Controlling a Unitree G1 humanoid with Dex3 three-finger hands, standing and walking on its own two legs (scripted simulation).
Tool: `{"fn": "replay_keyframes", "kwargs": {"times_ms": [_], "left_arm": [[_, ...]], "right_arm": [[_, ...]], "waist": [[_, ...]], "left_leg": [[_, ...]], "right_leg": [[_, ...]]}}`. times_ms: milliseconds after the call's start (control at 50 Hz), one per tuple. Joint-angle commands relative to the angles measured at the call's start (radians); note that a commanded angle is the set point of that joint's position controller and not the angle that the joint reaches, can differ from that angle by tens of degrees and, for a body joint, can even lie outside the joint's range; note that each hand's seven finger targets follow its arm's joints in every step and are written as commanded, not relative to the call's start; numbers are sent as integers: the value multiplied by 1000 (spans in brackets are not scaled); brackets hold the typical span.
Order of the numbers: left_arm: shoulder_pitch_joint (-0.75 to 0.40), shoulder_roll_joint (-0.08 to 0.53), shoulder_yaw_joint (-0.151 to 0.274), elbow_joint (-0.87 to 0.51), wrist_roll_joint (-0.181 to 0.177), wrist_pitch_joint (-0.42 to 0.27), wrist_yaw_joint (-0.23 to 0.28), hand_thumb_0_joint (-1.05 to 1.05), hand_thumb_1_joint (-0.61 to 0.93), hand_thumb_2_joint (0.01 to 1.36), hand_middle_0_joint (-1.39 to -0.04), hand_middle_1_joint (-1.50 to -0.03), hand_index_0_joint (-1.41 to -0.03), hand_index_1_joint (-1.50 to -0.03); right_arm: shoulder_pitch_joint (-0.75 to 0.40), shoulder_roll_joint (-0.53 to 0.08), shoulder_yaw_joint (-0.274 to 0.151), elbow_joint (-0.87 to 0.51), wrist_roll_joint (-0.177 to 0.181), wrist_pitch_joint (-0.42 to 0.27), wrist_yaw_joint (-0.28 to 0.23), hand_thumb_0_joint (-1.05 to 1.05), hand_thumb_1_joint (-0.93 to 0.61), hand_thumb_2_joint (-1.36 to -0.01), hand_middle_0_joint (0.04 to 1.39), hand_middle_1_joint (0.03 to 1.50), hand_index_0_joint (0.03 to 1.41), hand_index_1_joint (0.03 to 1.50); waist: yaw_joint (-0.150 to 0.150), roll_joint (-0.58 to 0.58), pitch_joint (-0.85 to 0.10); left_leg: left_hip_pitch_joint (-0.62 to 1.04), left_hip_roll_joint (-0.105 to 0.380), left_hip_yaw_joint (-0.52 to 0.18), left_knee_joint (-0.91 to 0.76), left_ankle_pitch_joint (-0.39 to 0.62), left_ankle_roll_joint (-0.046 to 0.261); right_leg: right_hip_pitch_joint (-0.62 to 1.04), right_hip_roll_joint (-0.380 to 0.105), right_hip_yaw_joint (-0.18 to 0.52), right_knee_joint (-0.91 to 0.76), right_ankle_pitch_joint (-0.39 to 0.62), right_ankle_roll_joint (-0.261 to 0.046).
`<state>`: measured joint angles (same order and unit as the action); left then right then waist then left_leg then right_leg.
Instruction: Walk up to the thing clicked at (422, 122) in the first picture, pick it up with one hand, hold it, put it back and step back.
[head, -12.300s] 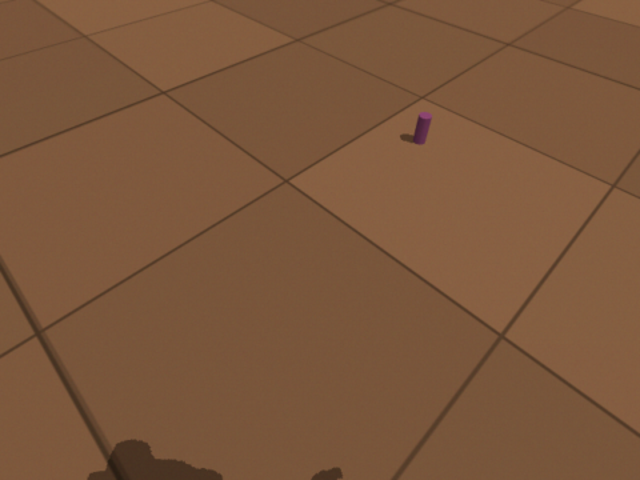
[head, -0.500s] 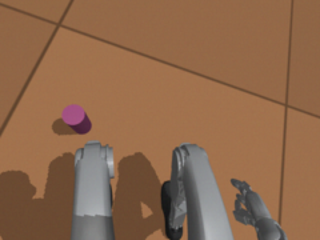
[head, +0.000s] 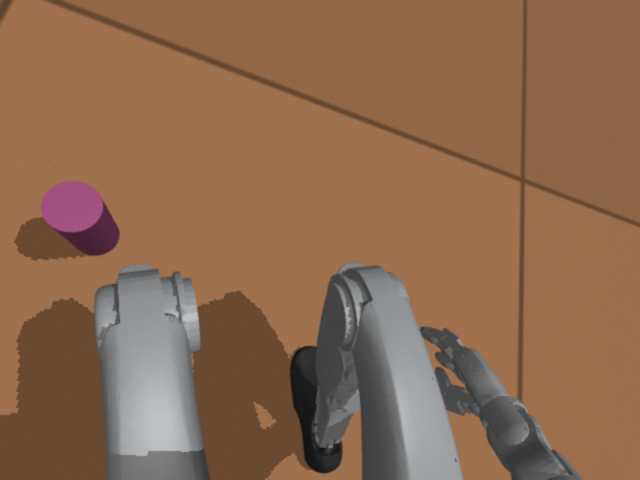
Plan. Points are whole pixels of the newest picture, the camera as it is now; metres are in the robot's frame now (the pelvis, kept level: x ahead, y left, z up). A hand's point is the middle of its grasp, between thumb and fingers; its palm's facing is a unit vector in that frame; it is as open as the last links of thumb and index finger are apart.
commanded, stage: approach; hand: left
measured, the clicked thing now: (86, 222) +0.41 +0.28 -0.25
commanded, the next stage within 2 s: close in in 0.12 s
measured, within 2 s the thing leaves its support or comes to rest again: leaves its support in 1.72 s
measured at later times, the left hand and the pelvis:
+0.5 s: hand (32, 237) +0.38 +0.32 -0.20, palm faces +0.29 -0.95 +0.07, open 17.6 cm; pelvis +0.00 +0.01 -0.04, yaw -5 degrees
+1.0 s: hand (66, 235) +0.39 +0.29 -0.21, palm faces +0.28 -0.96 +0.02, open 17.1 cm; pelvis -0.01 +0.02 -0.05, yaw -6 degrees
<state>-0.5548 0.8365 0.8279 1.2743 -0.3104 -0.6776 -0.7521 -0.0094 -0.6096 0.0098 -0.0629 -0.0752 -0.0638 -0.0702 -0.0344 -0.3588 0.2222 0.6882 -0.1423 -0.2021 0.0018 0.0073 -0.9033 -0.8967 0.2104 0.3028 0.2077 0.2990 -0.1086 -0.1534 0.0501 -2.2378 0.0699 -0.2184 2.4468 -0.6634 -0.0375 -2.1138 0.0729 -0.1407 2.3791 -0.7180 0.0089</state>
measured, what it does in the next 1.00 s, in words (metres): lowers itself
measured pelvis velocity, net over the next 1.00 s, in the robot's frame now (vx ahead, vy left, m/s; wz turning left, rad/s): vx -0.01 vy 0.02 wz -0.11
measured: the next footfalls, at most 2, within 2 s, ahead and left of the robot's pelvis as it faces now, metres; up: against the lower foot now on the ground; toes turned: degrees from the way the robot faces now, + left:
none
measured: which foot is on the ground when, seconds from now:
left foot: down 0.00-1.00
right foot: down 0.00-1.00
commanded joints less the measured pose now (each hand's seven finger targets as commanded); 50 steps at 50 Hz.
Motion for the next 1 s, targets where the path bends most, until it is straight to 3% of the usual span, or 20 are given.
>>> {"fn": "replay_keyframes", "kwargs": {"times_ms": [0,40,60,100,120,160,180,280,320,380,440,460,500,560,600,660,760,860,920,980], "left_arm": [[-111,421,60,-157,-11,-138,37,0,-611,39,-64,-96,-68,-92],[-68,404,55,-171,-5,-172,51,0,-611,40,-67,-97,-70,-94],[-105,429,61,-237,-4,-194,60,0,-611,56,-62,-102,-65,-100],[-91,376,32,-249,-9,-220,71,0,-611,52,-65,-110,-70,-104],[-36,313,2,-174,-13,-223,74,0,-606,51,-63,-114,-70,-106],[-57,222,-56,-108,-24,-244,79,0,-587,63,-64,-114,-66,-109],[-79,235,-54,-128,-31,-261,87,0,-591,73,-61,-119,-64,-114],[-93,161,-120,-34,-25,-319,161,0,-611,76,-47,-115,-70,-94],[-86,200,-95,-47,-16,-351,209,0,-611,84,-44,-117,-70,-95],[-72,175,-98,-40,2,-390,280,0,-611,88,-41,-124,-70,-99],[-54,204,-79,-98,45,-421,351,0,-611,93,-36,-125,-67,-100],[-19,177,-106,-70,57,-421,370,0,-611,80,-44,-123,-74,-97],[-79,180,-130,-144,82,-437,403,0,-592,94,-40,-119,-68,-95],[-89,118,-199,-140,98,-435,431,0,-592,89,-44,-114,-73,-89],[-82,118,-223,-138,101,-437,447,0,-569,100,-76,-133,-106,-106],[-91,48,-281,-101,81,-437,465,0,-558,121,-110,-163,-145,-133],[-61,69,-262,-45,69,-454,519,0,-587,147,-115,-182,-155,-149],[-67,98,-255,-26,103,-485,564,0,-562,154,-115,-172,-146,-148],[-78,123,-240,-51,112,-508,584,0,-567,150,-105,-155,-126,-140],[-94,135,-243,-62,127,-523,602,0,-515,164,-119,-163,-137,-149]], "right_arm": [[23,-279,-55,-62,-35,5,-14,0,-906,-898,200,300,199,300],[-1,-286,-42,-60,-52,20,-12,0,-908,-899,200,300,199,300],[-4,-287,-33,-51,-63,26,-11,0,-905,-899,200,300,199,300],[-23,-290,-19,-47,-76,37,-7,0,-911,-900,200,300,199,300],[-33,-297,-13,-48,-80,41,-4,0,-914,-901,200,300,199,300],[-51,-300,3,-49,-91,48,-2,0,-913,-901,200,300,199,300],[-54,-304,11,-45,-95,50,-4,0,-911,-901,200,300,199,300],[-100,-311,55,-69,-120,72,8,0,-907,-899,200,301,200,301],[-105,-315,69,-75,-133,81,16,0,-903,-898,200,301,200,301],[-120,-322,79,-87,-151,96,31,0,-908,-899,200,301,200,301],[-107,-323,85,-82,-173,113,46,0,-908,-900,200,301,200,301],[-123,-321,86,-89,-178,120,50,0,-910,-900,200,300,200,300],[-123,-323,83,-92,-182,127,56,0,-904,-898,200,300,200,300],[-143,-329,81,-111,-188,135,65,0,-904,-898,200,300,200,300],[-151,-335,86,-125,-190,137,71,0,-902,-897,200,300,200,300],[-157,-340,95,-141,-185,140,81,0,-902,-896,200,300,200,300],[-154,-352,109,-152,-183,146,95,0,-898,-895,201,300,200,300],[-165,-350,123,-158,-192,157,100,0,-904,-898,201,300,200,300],[-163,-350,134,-161,-204,161,104,0,-907,-901,201,300,200,300],[-162,-360,133,-154,-210,167,105,0,-907,-901,200,300,200,300]], "waist": [[59,401,-601],[57,443,-596],[59,488,-612],[35,522,-601],[14,495,-596],[-28,452,-564],[-33,443,-562],[-75,368,-468],[-55,388,-476],[-45,411,-469],[-42,480,-467],[-40,473,-435],[-65,504,-412],[-102,471,-374],[-116,445,-374],[-150,374,-349],[-135,324,-296],[-130,355,-254],[-133,392,-287],[-151,434,-286]], "left_leg": [[477,20,99,-233,67,32],[509,25,91,-224,90,26],[531,28,85,-219,107,22],[558,32,68,-209,139,14],[573,35,55,-194,160,14],[549,36,37,-158,171,14],[538,36,32,-140,176,16],[457,37,8,-100,146,17],[466,39,1,-95,165,11],[480,37,-4,-91,166,5],[508,39,-7,-93,217,-5],[487,40,-7,-99,188,-4],[460,37,-4,-97,143,-3],[423,37,-7,-91,80,3],[405,32,-14,-83,68,8],[370,23,-33,-82,16,14],[333,14,-43,-88,-47,19],[345,22,-51,-94,-18,14],[377,25,-46,-82,27,11],[403,29,-55,-91,25,5]], "right_leg": [[241,29,-56,-202,104,-45],[237,32,-65,-183,126,-46],[243,34,-68,-168,142,-48],[227,35,-81,-144,164,-48],[223,37,-91,-137,178,-46],[218,40,-107,-130,196,-42],[227,41,-112,-127,208,-40],[246,47,-140,-119,210,-31],[259,51,-150,-105,226,-32],[266,53,-161,-95,227,-30],[285,55,-172,-76,271,-31],[264,55,-171,-78,243,-34],[261,54,-174,-80,238,-33],[252,54,-182,-92,212,-27],[262,58,-187,-96,211,-24],[246,62,-206,-107,177,-17],[237,71,-222,-114,123,-17],[233,72,-220,-100,149,-21],[269,77,-216,-96,188,-21],[257,75,-225,-87,192,-23]]}}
